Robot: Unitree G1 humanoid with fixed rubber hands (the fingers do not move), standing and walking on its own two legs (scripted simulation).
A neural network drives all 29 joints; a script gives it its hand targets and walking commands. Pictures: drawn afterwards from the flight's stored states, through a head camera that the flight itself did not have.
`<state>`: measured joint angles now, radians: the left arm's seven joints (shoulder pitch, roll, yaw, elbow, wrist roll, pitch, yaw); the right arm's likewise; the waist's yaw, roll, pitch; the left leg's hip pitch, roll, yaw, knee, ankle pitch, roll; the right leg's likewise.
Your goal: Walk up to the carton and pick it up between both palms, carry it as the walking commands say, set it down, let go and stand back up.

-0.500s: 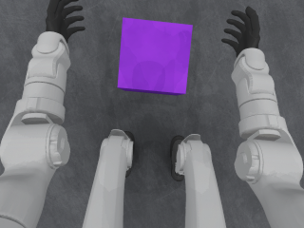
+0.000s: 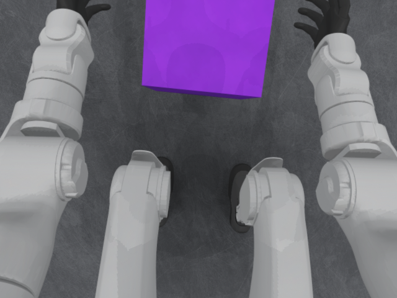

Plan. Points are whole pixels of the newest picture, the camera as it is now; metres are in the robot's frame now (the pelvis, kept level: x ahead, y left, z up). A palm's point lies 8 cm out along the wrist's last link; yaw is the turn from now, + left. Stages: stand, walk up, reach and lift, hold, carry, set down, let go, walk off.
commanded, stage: reach and lift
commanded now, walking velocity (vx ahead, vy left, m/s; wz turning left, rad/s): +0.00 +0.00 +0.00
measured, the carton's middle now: (205, 41) +0.54 +0.03 -0.32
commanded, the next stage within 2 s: none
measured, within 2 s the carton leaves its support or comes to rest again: leaves its support in 2.00 s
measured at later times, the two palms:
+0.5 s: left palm (105, 34) +0.52 +0.22 -0.25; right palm (302, 49) +0.53 -0.17 -0.24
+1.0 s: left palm (114, 34) +0.52 +0.20 -0.25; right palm (291, 48) +0.53 -0.14 -0.24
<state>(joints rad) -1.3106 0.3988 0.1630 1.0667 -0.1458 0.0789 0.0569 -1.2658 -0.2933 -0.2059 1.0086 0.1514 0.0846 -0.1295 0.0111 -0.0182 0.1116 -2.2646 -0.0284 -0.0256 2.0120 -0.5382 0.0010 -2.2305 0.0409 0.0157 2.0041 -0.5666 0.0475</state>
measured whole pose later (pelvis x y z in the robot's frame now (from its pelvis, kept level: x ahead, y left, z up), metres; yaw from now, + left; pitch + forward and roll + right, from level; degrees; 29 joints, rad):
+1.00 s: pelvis -0.01 -0.01 -0.06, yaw +0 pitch +36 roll -1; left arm -1.50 0.42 0.03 1.26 -0.25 0.00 0.07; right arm -1.48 -0.30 -0.06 1.20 0.25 0.02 -0.14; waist 0.02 -0.03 0.41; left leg -2.30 0.02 -0.01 2.22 -0.54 0.01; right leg -2.28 0.03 0.00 2.22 -0.56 0.03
